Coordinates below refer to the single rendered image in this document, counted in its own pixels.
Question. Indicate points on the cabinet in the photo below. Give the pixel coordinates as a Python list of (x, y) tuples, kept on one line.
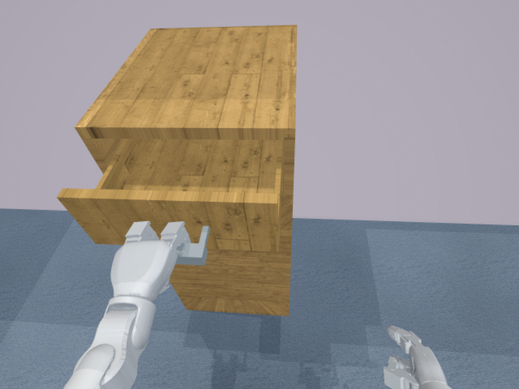
[(210, 83)]

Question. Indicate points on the handle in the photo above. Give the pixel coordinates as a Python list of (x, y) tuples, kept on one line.
[(194, 253)]

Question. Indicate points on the left robot hand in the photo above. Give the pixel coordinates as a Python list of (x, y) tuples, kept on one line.
[(143, 265)]

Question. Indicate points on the right robot hand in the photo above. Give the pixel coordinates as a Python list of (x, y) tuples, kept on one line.
[(422, 368)]

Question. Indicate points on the drawer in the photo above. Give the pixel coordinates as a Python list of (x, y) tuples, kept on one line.
[(231, 185)]

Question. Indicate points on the robot left forearm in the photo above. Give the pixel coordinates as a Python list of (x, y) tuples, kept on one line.
[(111, 362)]

